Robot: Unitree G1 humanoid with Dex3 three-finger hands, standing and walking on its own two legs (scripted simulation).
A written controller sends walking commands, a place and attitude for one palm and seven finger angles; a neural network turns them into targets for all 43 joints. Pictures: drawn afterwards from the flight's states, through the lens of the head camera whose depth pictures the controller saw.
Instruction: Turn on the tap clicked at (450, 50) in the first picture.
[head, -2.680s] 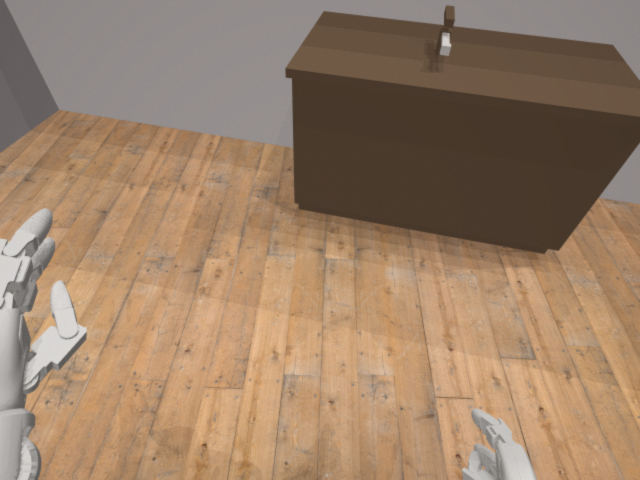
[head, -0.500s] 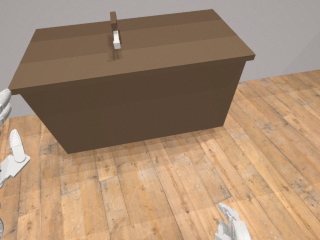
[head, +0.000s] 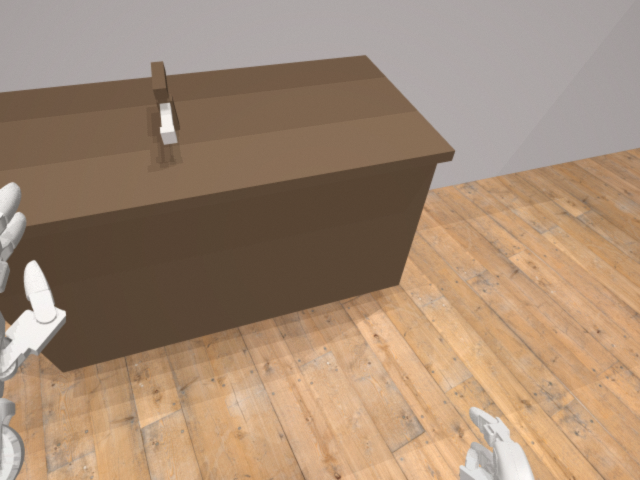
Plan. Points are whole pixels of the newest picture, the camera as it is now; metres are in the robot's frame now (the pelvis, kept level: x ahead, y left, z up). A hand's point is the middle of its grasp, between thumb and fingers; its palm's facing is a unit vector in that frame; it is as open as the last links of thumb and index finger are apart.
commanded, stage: take the last steps up to it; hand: left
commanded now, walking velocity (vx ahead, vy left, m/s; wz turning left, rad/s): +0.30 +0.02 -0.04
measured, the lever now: (168, 135) +0.76 +0.36 +0.01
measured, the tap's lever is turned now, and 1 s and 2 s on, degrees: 0 0 0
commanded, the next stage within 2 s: come to a stop and stand still in 1.24 s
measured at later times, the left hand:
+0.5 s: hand (135, 229) +0.32 +0.22 +0.17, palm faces +0.42 -0.82 -0.38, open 7.4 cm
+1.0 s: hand (197, 174) +0.42 +0.18 +0.17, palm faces +0.41 -0.80 -0.44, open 7.4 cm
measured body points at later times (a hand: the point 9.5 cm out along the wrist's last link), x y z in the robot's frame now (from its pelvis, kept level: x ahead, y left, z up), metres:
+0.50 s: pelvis +0.10 -0.02 -0.01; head +0.12 -0.01 +0.44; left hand +0.30 +0.26 +0.19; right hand +0.26 -0.28 -0.09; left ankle +0.16 +0.10 -0.74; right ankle +0.06 -0.12 -0.72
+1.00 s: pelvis +0.21 -0.06 +0.00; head +0.24 -0.07 +0.45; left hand +0.39 +0.22 +0.20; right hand +0.36 -0.30 -0.10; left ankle +0.26 +0.09 -0.69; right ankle +0.20 -0.14 -0.74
